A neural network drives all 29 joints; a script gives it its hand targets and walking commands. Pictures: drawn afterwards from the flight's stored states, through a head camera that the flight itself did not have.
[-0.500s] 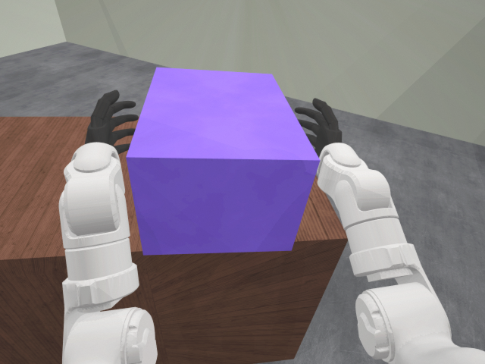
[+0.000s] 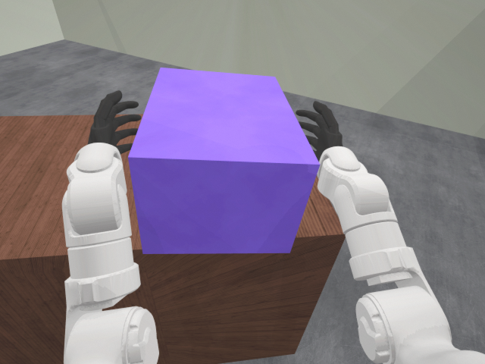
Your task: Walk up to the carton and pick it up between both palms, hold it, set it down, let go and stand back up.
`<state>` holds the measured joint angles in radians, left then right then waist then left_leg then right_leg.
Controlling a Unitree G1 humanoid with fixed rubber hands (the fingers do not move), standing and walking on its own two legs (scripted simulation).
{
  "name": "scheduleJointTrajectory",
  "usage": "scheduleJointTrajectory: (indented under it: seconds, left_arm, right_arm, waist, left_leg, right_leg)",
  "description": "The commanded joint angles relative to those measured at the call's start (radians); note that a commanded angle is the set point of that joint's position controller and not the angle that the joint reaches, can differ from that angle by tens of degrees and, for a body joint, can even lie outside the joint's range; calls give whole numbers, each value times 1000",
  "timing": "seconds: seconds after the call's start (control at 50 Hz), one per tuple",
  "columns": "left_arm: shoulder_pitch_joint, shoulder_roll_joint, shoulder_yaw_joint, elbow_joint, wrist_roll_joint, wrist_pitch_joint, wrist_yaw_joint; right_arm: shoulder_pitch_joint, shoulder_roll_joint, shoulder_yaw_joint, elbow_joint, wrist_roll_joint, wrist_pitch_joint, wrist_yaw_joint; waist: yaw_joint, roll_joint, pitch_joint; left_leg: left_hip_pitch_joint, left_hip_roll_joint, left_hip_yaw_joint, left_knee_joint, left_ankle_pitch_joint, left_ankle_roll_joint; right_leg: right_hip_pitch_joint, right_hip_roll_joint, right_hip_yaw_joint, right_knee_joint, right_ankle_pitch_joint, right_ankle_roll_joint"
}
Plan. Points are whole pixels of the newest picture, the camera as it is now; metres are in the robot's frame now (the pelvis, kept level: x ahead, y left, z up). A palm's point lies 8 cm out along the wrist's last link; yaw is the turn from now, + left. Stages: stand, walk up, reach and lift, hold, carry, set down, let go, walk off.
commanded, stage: hold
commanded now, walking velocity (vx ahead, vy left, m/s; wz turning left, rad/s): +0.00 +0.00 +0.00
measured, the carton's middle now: (219, 151) +0.45 +0.01 +0.17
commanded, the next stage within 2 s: none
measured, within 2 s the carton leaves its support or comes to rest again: neither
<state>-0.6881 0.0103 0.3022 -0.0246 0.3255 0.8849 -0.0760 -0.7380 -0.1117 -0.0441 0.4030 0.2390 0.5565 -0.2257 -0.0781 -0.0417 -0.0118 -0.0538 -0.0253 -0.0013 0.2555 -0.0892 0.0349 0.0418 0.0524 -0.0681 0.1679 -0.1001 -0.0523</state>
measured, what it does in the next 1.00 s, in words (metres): stands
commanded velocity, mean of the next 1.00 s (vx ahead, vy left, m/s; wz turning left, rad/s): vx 0.00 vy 0.00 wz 0.00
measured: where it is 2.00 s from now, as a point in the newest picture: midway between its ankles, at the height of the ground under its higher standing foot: outside the picture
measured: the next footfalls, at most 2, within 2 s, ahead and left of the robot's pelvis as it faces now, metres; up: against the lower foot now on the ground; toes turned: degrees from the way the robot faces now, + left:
none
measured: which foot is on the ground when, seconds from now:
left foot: down 0.00-1.00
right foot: down 0.00-1.00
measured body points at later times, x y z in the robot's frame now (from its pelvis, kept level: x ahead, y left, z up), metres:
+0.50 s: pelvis +0.00 +0.00 +0.00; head -0.05 +0.03 +0.45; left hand +0.37 +0.17 +0.24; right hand +0.38 -0.16 +0.22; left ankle +0.04 +0.09 -0.75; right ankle +0.01 -0.08 -0.75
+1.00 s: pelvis +0.00 +0.00 +0.00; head -0.04 +0.03 +0.45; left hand +0.37 +0.17 +0.24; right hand +0.38 -0.16 +0.22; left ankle +0.04 +0.09 -0.75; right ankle +0.01 -0.08 -0.75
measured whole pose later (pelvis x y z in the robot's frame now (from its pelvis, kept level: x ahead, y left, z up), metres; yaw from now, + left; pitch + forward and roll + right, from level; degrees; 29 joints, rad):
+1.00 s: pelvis +0.00 +0.00 +0.00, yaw +0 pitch -7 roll -1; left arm -0.66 0.00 0.29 -0.06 0.32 0.90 -0.07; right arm -0.71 -0.11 -0.04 0.37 0.25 0.56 -0.23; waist -0.08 -0.04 0.00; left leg -0.05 -0.03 0.00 0.26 -0.10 0.04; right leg 0.05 0.05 -0.07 0.16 -0.10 -0.05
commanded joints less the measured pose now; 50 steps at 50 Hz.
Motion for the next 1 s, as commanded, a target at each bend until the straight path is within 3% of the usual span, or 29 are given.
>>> scheduleJointTrajectory:
  seconds: [0.0,0.18,0.22,0.28,0.3,0.38,0.52,0.58,0.68,0.76,0.84,0.98]
  left_arm:
    - [-486,-363,-371,-143,-178,-38,-163]
    - [-501,-385,-398,-141,-194,-37,-144]
    - [-487,-375,-384,-127,-193,-37,-147]
    - [-491,-382,-396,-147,-193,-33,-145]
    - [-477,-381,-398,-141,-195,-27,-146]
    - [-501,-374,-377,-113,-183,-31,-145]
    - [-498,-385,-383,-128,-186,-32,-145]
    - [-481,-391,-403,-161,-201,-39,-146]
    - [-483,-382,-385,-139,-184,-28,-145]
    - [-478,-383,-400,-156,-191,-30,-144]
    - [-480,-372,-373,-110,-181,-25,-145]
    - [-470,-379,-380,-132,-181,-32,-152]
  right_arm:
    - [-601,319,247,-287,113,-49,57]
    - [-630,316,236,-300,91,-52,71]
    - [-627,318,237,-307,84,-54,70]
    - [-626,316,244,-305,97,-50,67]
    - [-615,322,254,-316,104,-48,64]
    - [-621,312,234,-267,93,-43,73]
    - [-623,312,230,-277,90,-46,77]
    - [-621,313,255,-336,100,-55,72]
    - [-607,300,236,-283,93,-47,76]
    - [-625,303,245,-327,97,-54,72]
    - [-621,296,234,-279,92,-45,78]
    - [-608,304,240,-302,99,-51,69]
  waist:
    - [-13,67,-356]
    - [-14,73,-321]
    - [-13,48,-326]
    - [-12,80,-346]
    - [-10,68,-341]
    - [-3,68,-304]
    - [-6,66,-316]
    - [-11,53,-366]
    - [-9,77,-311]
    - [-15,69,-342]
    - [-2,56,-301]
    - [-8,65,-318]
  left_leg:
    - [185,20,-27,10,173,-44]
    - [144,33,-25,-2,74,-51]
    - [133,28,-21,2,83,-41]
    - [147,27,-25,6,122,-49]
    - [156,28,-27,10,140,-48]
    - [127,29,-23,-6,63,-47]
    - [147,28,-21,-3,96,-52]
    - [167,30,-32,13,163,-47]
    - [147,34,-33,-4,116,-58]
    - [166,29,-29,7,144,-53]
    - [145,31,-25,-5,91,-50]
    - [157,29,-30,6,142,-54]
  right_leg:
    - [13,-57,30,-9,231,58]
    - [-15,-42,13,-13,94,46]
    - [-1,-51,20,-13,128,53]
    - [10,-47,21,-9,152,51]
    - [22,-49,23,-12,174,50]
    - [-10,-50,19,-13,89,48]
    - [-8,-44,17,-17,109,50]
    - [21,-44,22,-7,192,52]
    - [5,-43,15,-16,135,42]
    - [16,-44,19,-9,173,51]
    - [0,-47,17,-20,116,52]
    - [14,-48,19,-13,181,48]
